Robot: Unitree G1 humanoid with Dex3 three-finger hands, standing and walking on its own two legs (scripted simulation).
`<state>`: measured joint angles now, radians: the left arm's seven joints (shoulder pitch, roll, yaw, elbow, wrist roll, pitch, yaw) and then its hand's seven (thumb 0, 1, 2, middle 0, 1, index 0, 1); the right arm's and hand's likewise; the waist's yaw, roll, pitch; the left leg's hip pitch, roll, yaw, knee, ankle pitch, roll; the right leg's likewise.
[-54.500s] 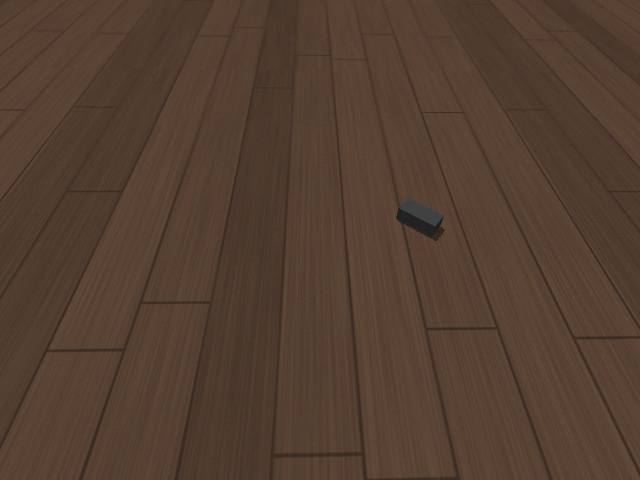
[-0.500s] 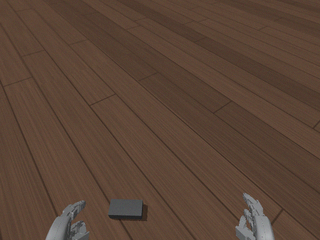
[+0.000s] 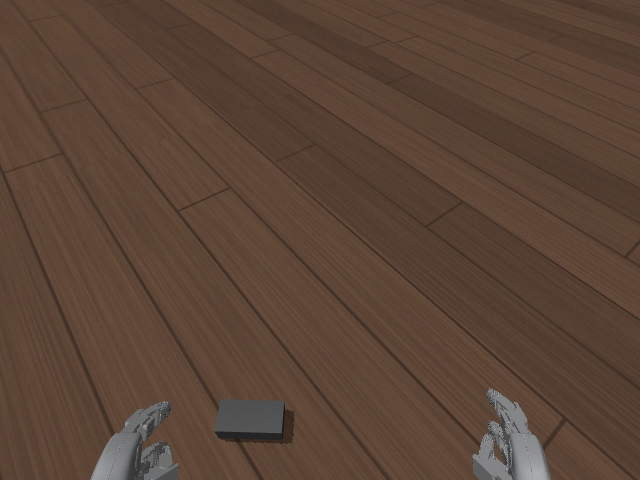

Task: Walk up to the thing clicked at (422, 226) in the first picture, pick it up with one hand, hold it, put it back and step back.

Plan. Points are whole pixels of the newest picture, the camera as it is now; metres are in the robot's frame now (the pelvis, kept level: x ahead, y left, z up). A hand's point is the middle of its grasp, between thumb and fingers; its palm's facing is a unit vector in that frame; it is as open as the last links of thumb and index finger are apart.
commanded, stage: home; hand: left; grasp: from above
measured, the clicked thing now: (251, 419) +0.41 +0.18 -0.68
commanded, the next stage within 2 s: stand in 0.42 s
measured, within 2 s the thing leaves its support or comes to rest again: neither
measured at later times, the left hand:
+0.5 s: hand out of the picture +0.15 +0.18 -0.05, palm faces +0.04 -0.98 -0.19, open 7.4 cm
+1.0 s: hand out of the picture +0.05 +0.24 -0.11, palm faces +0.05 -0.95 -0.31, open 7.3 cm
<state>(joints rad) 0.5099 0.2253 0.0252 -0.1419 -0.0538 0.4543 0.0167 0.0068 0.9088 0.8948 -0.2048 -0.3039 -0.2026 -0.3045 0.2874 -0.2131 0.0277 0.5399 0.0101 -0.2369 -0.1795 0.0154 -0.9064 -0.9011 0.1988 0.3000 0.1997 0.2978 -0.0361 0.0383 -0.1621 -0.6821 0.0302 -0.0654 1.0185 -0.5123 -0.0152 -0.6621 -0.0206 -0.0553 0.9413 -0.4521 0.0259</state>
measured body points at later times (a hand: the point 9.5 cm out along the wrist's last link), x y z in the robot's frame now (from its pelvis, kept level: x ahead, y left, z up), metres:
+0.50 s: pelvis -0.01 +0.00 +0.00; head +0.01 +0.01 +0.45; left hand +0.15 +0.23 -0.03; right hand +0.16 -0.24 -0.06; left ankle +0.00 +0.12 -0.68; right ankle +0.01 -0.14 -0.68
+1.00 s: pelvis -0.01 +0.01 +0.05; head +0.00 +0.02 +0.50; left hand +0.05 +0.29 -0.09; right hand +0.08 -0.27 -0.08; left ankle +0.00 +0.12 -0.68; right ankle +0.01 -0.14 -0.68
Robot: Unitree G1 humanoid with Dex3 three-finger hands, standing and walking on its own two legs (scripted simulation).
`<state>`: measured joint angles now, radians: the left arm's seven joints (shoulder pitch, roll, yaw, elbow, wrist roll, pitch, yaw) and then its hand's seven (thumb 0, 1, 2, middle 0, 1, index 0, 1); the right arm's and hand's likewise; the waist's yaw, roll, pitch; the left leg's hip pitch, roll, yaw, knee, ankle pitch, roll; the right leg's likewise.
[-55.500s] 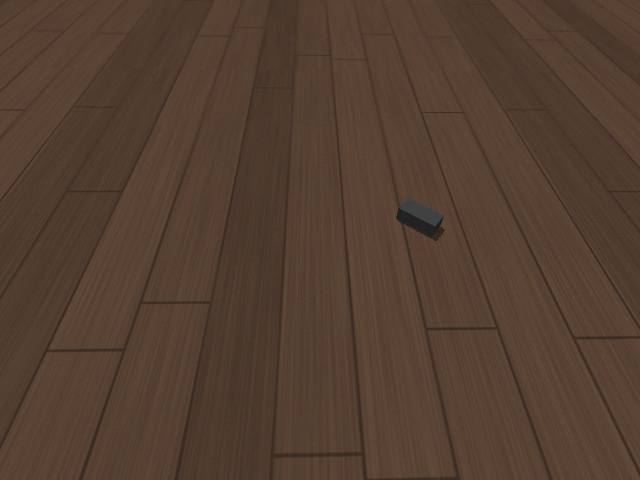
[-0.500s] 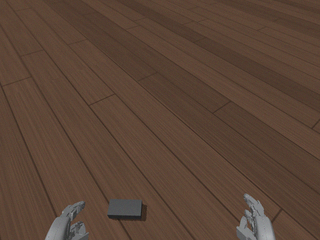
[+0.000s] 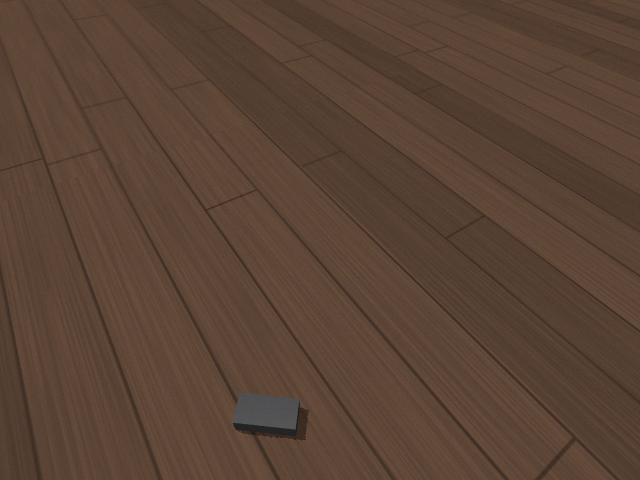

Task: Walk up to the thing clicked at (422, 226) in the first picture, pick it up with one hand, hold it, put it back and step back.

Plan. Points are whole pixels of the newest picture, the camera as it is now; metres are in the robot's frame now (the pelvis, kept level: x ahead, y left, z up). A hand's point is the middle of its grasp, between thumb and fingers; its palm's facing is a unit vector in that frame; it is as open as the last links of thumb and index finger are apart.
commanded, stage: stand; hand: left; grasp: from above
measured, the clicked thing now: (267, 414) +0.42 +0.16 -0.73
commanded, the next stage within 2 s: none
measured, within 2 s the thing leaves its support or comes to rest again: neither
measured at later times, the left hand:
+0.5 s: hand out of the picture +0.04 +0.23 -0.15, palm faces +0.04 -0.95 -0.32, open 7.3 cm
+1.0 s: hand out of the picture +0.05 +0.21 -0.14, palm faces +0.01 -0.95 -0.33, open 7.3 cm
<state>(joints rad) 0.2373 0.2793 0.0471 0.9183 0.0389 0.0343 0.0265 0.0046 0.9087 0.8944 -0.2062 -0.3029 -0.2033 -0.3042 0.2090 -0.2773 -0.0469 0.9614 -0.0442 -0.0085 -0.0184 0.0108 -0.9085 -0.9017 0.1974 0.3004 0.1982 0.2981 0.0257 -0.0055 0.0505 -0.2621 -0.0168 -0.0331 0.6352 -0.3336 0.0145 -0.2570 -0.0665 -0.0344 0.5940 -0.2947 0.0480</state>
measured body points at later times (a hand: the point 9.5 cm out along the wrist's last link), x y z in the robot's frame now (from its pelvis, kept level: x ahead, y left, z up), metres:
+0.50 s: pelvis -0.01 -0.01 +0.02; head -0.02 -0.01 +0.47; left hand +0.03 +0.27 -0.12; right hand +0.06 -0.30 -0.12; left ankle +0.01 +0.11 -0.73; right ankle +0.01 -0.15 -0.73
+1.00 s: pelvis +0.00 -0.03 +0.02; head +0.00 -0.03 +0.47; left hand +0.05 +0.26 -0.12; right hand +0.06 -0.31 -0.12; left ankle +0.01 +0.11 -0.73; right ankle +0.01 -0.15 -0.73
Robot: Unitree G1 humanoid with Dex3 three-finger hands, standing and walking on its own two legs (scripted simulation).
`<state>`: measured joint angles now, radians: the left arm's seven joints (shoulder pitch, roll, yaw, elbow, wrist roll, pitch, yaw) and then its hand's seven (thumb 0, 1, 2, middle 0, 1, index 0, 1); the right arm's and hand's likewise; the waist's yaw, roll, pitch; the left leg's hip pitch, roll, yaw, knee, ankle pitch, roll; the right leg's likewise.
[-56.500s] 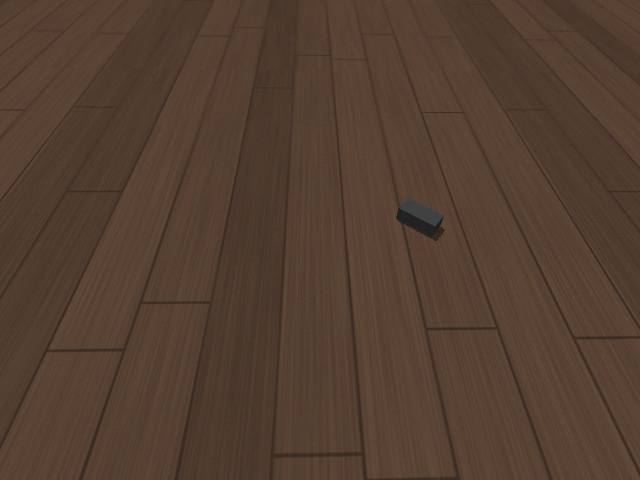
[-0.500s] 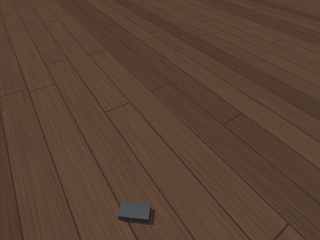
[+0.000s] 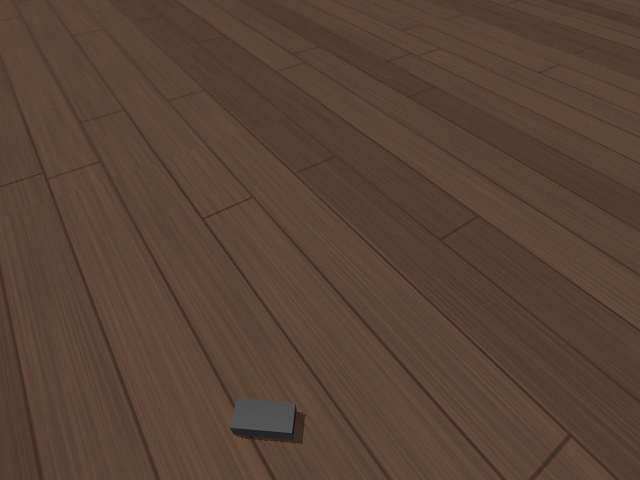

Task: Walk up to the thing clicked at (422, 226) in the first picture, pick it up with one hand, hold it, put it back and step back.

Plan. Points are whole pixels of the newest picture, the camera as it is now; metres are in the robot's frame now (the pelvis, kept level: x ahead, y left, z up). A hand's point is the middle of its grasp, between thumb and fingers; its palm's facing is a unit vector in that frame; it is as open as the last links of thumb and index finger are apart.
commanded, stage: stand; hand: left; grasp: from above
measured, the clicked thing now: (264, 418) +0.42 +0.18 -0.75
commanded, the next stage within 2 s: step back in 1.04 s
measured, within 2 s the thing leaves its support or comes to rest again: neither
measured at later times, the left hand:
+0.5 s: hand out of the picture +0.09 +0.24 -0.16, palm faces +0.00 -0.94 -0.33, open 7.3 cm
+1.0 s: hand out of the picture +0.10 +0.24 -0.15, palm faces +0.00 -0.94 -0.33, open 7.3 cm
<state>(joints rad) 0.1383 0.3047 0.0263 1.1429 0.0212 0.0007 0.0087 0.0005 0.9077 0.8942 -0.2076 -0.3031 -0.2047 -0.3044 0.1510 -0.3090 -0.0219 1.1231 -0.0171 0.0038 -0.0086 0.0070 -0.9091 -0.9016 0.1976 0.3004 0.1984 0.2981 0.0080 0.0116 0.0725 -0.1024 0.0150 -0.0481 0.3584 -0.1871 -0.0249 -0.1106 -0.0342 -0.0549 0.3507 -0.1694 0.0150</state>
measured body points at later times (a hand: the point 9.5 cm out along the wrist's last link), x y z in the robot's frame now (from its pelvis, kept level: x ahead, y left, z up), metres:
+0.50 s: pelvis +0.02 -0.01 +0.00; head +0.03 -0.01 +0.45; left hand +0.09 +0.29 -0.13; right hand +0.09 -0.30 -0.14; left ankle +0.01 +0.14 -0.75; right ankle +0.02 -0.13 -0.75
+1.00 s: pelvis +0.02 -0.01 +0.00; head +0.02 -0.02 +0.45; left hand +0.10 +0.28 -0.13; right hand +0.09 -0.31 -0.14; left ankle +0.01 +0.14 -0.75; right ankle +0.02 -0.13 -0.75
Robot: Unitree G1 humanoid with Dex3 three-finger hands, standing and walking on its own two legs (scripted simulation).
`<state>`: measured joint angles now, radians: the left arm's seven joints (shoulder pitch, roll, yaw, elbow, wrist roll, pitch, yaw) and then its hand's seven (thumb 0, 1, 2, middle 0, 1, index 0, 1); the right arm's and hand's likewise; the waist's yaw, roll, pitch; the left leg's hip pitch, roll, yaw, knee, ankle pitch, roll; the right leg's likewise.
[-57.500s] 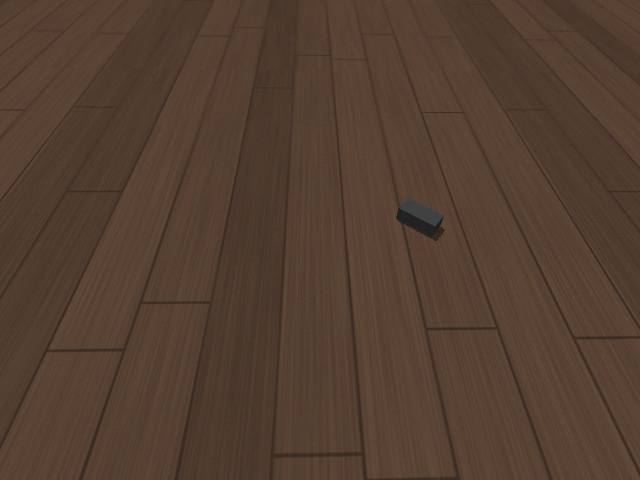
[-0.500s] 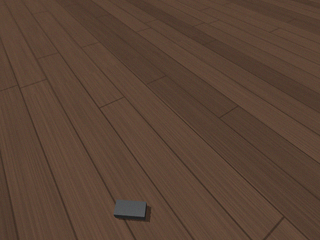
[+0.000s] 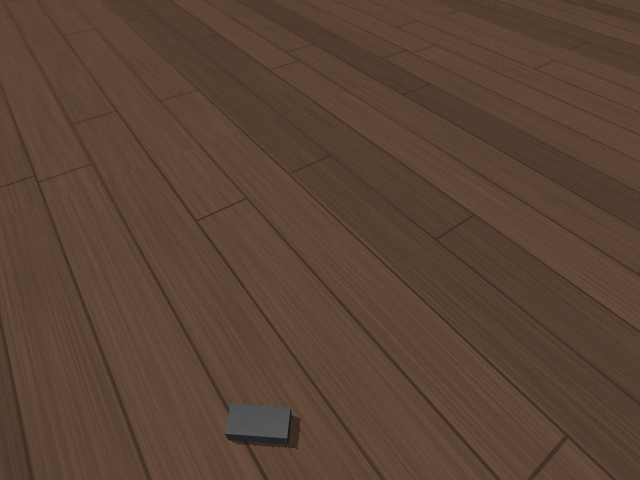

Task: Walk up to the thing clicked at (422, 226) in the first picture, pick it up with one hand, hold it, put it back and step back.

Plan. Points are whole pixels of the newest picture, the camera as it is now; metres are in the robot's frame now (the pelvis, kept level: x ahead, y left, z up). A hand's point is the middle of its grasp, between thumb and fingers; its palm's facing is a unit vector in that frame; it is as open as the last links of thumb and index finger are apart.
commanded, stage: stand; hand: left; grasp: from above
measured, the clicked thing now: (259, 423) +0.40 +0.20 -0.75
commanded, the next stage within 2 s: step back in 0.04 s
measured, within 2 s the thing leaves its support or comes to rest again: neither
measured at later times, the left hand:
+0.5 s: hand out of the picture +0.07 +0.32 -0.18, palm faces -0.03 -0.94 -0.34, open 7.3 cm
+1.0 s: hand out of the picture -0.07 +0.33 -0.15, palm faces -0.05 -0.92 -0.40, open 7.3 cm
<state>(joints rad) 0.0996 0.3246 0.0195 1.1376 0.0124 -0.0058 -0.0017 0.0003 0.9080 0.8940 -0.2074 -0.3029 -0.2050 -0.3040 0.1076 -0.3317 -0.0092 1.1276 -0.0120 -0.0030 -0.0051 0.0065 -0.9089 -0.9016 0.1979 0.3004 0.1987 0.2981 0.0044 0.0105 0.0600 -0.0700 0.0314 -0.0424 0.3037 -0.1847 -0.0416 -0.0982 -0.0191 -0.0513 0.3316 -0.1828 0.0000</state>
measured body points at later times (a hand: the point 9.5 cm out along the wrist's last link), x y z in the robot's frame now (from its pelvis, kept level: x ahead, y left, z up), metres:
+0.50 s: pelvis -0.08 +0.07 -0.01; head +0.01 +0.10 +0.43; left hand +0.07 +0.37 -0.16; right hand -0.03 -0.25 -0.12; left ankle -0.07 +0.15 -0.75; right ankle -0.09 -0.08 -0.67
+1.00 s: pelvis -0.19 +0.07 -0.02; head -0.14 +0.06 +0.43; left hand -0.07 +0.38 -0.13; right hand -0.11 -0.25 -0.14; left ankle -0.23 +0.21 -0.68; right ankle -0.15 -0.05 -0.75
